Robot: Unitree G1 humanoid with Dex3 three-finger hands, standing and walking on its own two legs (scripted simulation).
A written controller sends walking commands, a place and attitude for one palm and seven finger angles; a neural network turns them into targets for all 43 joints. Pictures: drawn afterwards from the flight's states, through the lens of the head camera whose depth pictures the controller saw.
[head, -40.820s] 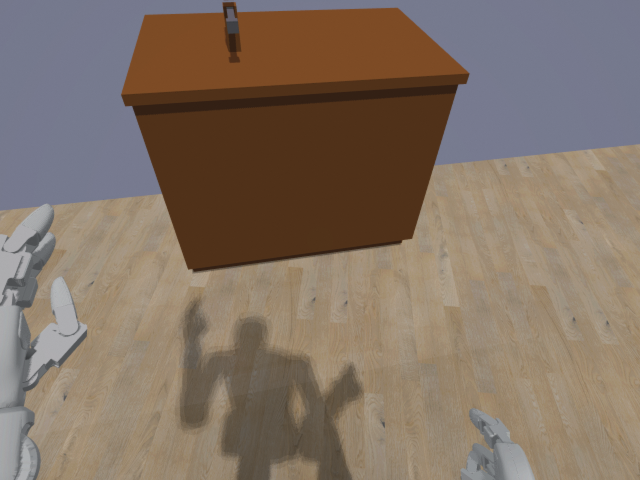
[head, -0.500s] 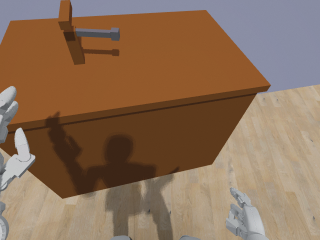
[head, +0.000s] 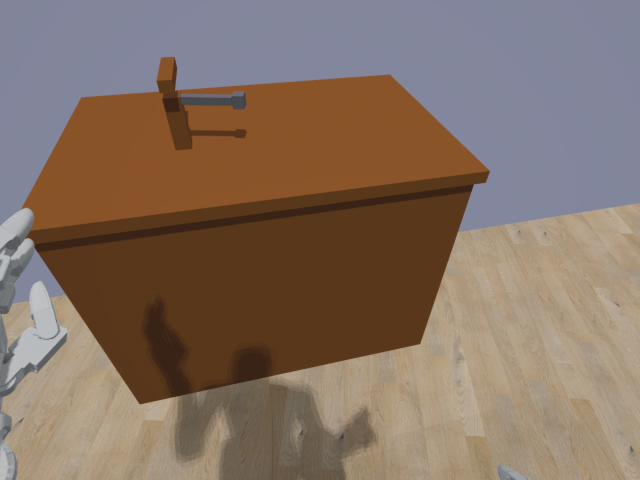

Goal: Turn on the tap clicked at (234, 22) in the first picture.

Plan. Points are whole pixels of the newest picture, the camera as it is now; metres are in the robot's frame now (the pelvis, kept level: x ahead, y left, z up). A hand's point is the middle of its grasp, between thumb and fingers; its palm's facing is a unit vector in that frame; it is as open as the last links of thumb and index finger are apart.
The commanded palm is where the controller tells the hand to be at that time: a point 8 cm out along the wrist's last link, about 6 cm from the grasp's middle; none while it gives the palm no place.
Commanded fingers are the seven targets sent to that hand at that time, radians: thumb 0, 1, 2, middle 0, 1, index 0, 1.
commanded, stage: stop stepping back and stand still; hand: left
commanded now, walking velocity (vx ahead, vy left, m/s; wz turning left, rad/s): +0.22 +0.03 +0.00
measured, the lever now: (239, 100) +0.81 +0.18 +0.15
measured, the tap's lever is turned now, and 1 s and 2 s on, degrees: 76 76 76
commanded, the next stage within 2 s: stand and check the lever's angle in 0.72 s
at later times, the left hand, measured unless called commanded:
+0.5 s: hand (65, 409) +0.14 +0.21 +0.17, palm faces +0.43 -0.82 -0.38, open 7.4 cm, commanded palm +0.10 +0.24 +0.19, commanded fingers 0.00 0.90 0.90 -0.20 -0.30 -0.20 -0.30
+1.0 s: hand (82, 387) +0.16 +0.21 +0.17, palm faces +0.41 -0.85 -0.33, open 7.4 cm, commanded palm +0.11 +0.25 +0.19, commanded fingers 0.00 0.90 0.90 -0.20 -0.30 -0.20 -0.30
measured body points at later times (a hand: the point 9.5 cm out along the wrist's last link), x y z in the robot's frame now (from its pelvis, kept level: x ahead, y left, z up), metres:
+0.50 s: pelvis -0.06 -0.04 +0.00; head -0.09 -0.04 +0.45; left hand +0.11 +0.25 +0.19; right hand +0.08 -0.25 -0.09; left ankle -0.04 +0.12 -0.72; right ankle -0.01 -0.14 -0.73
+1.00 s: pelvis -0.05 -0.03 +0.01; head -0.04 -0.03 +0.46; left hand +0.13 +0.25 +0.19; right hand +0.12 -0.27 -0.08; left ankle -0.03 +0.10 -0.73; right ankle -0.01 -0.14 -0.73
